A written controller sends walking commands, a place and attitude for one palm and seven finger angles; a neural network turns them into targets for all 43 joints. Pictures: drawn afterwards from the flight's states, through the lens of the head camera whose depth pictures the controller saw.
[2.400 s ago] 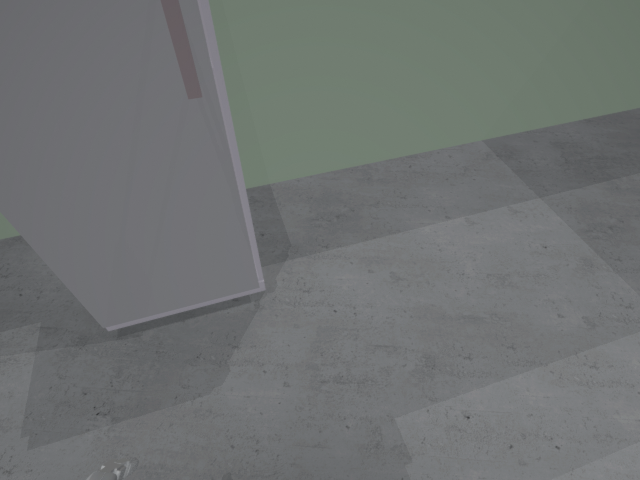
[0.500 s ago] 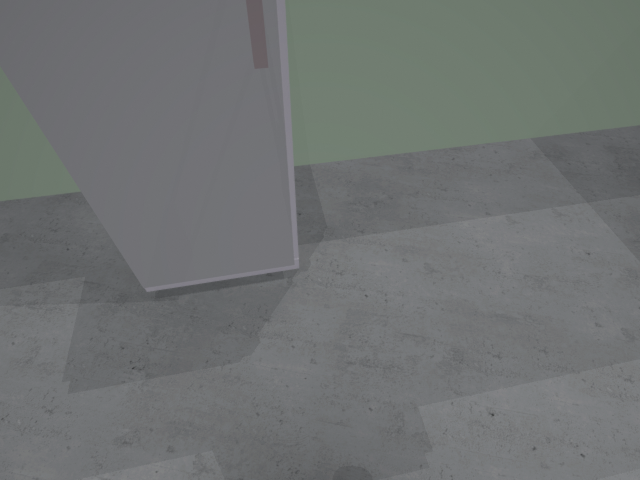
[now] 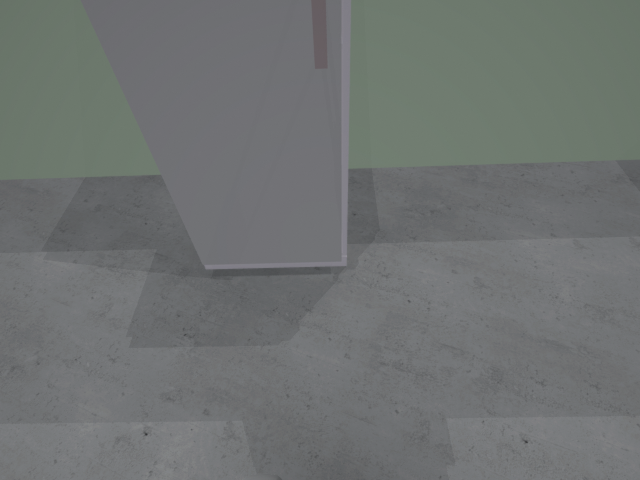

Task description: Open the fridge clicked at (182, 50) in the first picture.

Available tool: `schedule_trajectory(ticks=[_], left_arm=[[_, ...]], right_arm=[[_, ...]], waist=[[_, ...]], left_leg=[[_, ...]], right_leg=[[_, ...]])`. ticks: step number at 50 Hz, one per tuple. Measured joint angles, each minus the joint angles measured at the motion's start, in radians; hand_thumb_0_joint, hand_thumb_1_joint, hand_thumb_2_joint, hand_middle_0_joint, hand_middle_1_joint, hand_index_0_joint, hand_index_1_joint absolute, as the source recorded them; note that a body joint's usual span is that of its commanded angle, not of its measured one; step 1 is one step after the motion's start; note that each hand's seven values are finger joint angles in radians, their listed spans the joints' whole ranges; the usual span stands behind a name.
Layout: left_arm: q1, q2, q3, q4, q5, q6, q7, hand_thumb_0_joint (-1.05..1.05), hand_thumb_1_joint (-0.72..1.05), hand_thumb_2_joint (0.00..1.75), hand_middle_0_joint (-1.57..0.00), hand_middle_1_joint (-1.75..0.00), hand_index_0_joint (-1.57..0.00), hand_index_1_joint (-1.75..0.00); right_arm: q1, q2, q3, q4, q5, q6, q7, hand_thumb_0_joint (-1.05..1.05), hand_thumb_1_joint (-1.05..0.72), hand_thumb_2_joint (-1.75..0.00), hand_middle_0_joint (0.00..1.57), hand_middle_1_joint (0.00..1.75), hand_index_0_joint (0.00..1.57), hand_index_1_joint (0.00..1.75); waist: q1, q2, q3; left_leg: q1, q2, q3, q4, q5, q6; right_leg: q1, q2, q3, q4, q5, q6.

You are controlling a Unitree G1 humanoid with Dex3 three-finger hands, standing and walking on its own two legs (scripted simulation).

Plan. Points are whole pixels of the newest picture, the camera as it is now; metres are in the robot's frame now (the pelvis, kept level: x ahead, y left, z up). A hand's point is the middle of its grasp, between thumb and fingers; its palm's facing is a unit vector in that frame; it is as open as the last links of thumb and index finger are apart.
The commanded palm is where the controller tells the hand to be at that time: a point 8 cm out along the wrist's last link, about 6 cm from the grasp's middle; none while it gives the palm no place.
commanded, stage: take the last steps up to it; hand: right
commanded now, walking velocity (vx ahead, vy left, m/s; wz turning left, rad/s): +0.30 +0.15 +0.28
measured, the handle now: (318, 3) +0.90 +0.05 +0.20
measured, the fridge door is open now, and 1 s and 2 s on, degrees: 0 0 0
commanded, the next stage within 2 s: come to a stop and stand still in 1.12 s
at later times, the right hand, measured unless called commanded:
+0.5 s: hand out of the picture +0.04 -0.13 -0.20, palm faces -0.05 +0.99 -0.11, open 7.4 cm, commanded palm none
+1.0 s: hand (373, 346) +0.37 -0.06 -0.18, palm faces -0.17 +0.97 -0.19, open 7.4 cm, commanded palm none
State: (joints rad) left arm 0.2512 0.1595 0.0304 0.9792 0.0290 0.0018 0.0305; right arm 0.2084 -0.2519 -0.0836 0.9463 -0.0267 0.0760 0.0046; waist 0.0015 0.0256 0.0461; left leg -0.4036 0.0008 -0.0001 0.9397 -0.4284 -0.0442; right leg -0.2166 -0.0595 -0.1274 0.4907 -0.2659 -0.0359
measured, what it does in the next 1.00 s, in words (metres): walks ahead: left foot, then right foot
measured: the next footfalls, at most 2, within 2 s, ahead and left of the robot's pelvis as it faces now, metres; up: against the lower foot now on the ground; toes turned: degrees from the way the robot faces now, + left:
left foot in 0.18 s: +0.00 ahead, +0.14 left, +0.00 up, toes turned +8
right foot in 0.52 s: +0.21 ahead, -0.06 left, +0.00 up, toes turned -4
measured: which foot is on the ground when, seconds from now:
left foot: up 0.00-0.16, down 0.18-0.52, up 0.54-0.98, down 1.00-1.00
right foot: down 0.00-0.18, up 0.20-0.50, down 0.52-1.00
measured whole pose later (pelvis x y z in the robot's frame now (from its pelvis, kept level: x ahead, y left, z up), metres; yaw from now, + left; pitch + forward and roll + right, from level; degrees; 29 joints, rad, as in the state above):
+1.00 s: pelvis +0.25 +0.11 -0.02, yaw +9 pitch +0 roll -1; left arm 0.45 0.11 0.06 1.14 0.03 -0.03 0.00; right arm 0.16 -0.19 -0.07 1.02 -0.04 -0.03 0.03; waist 0.06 0.00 0.05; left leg -0.39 0.08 0.13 0.54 -0.16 0.00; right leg -0.08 -0.15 -0.18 0.54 -0.42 0.06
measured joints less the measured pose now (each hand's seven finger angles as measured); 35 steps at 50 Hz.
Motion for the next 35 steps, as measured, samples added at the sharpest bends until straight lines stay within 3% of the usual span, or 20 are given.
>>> schedule_trajectory(ticks=[5,8,9,10,12,16,19,23,26,28,31,35], left_arm=[[0.026,0.004,0.006,0.025,0.007,-0.005,-0.010,0.00,0.90,0.90,-0.20,-0.30,-0.20,-0.30],[0.058,0.019,0.014,0.046,0.007,-0.006,-0.014,0.00,0.90,0.90,-0.21,-0.30,-0.20,-0.30],[0.073,0.025,0.016,0.053,0.004,-0.003,-0.016,0.00,0.90,0.90,-0.21,-0.30,-0.20,-0.30],[0.081,0.033,0.019,0.064,0.000,0.004,-0.016,0.00,0.90,0.90,-0.21,-0.30,-0.20,-0.30],[0.091,0.048,0.023,0.090,0.001,0.028,-0.020,0.00,0.90,0.90,-0.20,-0.30,-0.20,-0.30],[0.078,0.058,0.033,0.097,0.007,0.035,-0.035,0.00,0.90,0.90,-0.20,-0.30,-0.20,-0.30],[0.052,0.052,0.038,0.074,0.006,0.021,-0.039,0.01,0.91,0.90,-0.20,-0.30,-0.20,-0.30],[0.006,0.031,0.035,0.051,0.001,0.003,-0.043,0.00,0.91,0.90,-0.20,-0.30,-0.20,-0.30],[-0.020,0.014,0.025,0.036,0.003,-0.029,-0.037,0.00,0.91,0.90,-0.20,-0.30,-0.20,-0.30],[-0.042,-0.005,0.018,0.034,0.009,-0.054,-0.027,0.00,0.91,0.90,-0.20,-0.30,-0.20,-0.30],[-0.029,-0.033,0.009,0.041,0.005,-0.067,-0.011,0.00,0.91,0.90,-0.20,-0.30,-0.20,-0.30],[0.031,-0.034,0.016,0.078,0.001,-0.067,0.005,-0.01,0.94,0.90,-0.20,-0.30,-0.20,-0.30]], right_arm=[[0.003,0.021,0.011,0.019,-0.003,0.000,0.017,0.00,-0.91,-0.90,0.20,0.30,0.19,0.30],[0.007,0.035,0.017,0.021,-0.004,-0.016,0.029,0.00,-0.91,-0.90,0.20,0.30,0.19,0.30],[0.012,0.037,0.019,0.018,-0.005,-0.028,0.030,0.00,-0.91,-0.90,0.20,0.30,0.19,0.30],[0.013,0.045,0.021,0.020,-0.006,-0.040,0.026,0.00,-0.91,-0.90,0.20,0.30,0.19,0.30],[0.029,0.063,0.027,0.026,-0.002,-0.059,0.012,0.00,-0.91,-0.90,0.20,0.30,0.20,0.30],[0.093,0.084,0.036,0.062,-0.003,-0.088,-0.008,0.00,-0.90,-0.90,0.20,0.30,0.20,0.30],[0.131,0.094,0.043,0.106,-0.005,-0.096,-0.012,0.00,-0.90,-0.90,0.20,0.30,0.20,0.30],[0.172,0.100,0.048,0.156,-0.008,-0.101,-0.012,0.00,-0.90,-0.90,0.20,0.30,0.20,0.30],[0.202,0.099,0.045,0.185,-0.002,-0.098,-0.008,0.00,-0.90,-0.90,0.20,0.30,0.20,0.30],[0.204,0.095,0.039,0.199,0.003,-0.081,-0.002,0.00,-0.90,-0.90,0.20,0.30,0.20,0.30],[0.176,0.079,0.029,0.206,-0.007,-0.056,0.009,0.01,-0.91,-0.90,0.20,0.30,0.20,0.30],[0.111,0.059,0.011,0.155,-0.015,-0.056,0.017,0.01,-0.91,-0.90,0.20,0.30,0.19,0.30]], waist=[[0.022,-0.030,-0.011],[0.032,-0.047,-0.023],[0.031,-0.046,-0.031],[0.028,-0.056,-0.031],[0.022,-0.067,-0.038],[0.015,-0.044,-0.050],[0.018,-0.027,-0.043],[0.004,-0.006,-0.026],[-0.005,0.014,-0.011],[-0.009,0.035,0.002],[-0.001,0.039,0.002],[-0.005,0.028,-0.008]], left_leg=[[0.112,0.009,0.039,-0.190,-0.047,0.021],[0.202,-0.001,0.068,-0.373,0.016,0.043],[0.231,-0.002,0.068,-0.447,0.048,0.060],[0.233,-0.011,0.072,-0.456,0.109,0.069],[0.246,-0.027,0.081,-0.451,0.111,0.078],[0.303,-0.034,0.067,-0.517,0.104,0.082],[0.340,-0.039,0.061,-0.550,0.102,0.079],[0.380,-0.045,0.052,-0.550,0.065,0.068],[0.377,-0.036,0.040,-0.450,-0.016,0.055],[0.275,-0.020,0.022,-0.186,-0.066,0.067],[0.099,-0.007,0.024,0.167,0.001,0.074],[-0.062,0.051,0.040,0.233,0.140,0.050]], right_leg=[[-0.001,-0.030,-0.039,0.008,-0.009,0.016],[-0.018,-0.055,-0.052,0.051,-0.033,0.037],[-0.037,-0.062,-0.055,0.093,-0.063,0.044],[-0.064,-0.070,-0.039,0.165,-0.143,0.053],[-0.136,-0.064,0.017,0.340,-0.225,0.056],[-0.254,-0.056,0.036,0.518,-0.155,0.067],[-0.290,-0.066,0.027,0.479,-0.101,0.075],[-0.271,-0.066,0.017,0.326,-0.073,0.068],[-0.187,-0.047,-0.010,0.157,0.010,0.046],[-0.175,-0.047,-0.041,0.202,0.000,0.007],[-0.107,-0.050,-0.067,0.168,-0.038,-0.003],[-0.011,-0.039,-0.069,0.032,-0.001,0.009]])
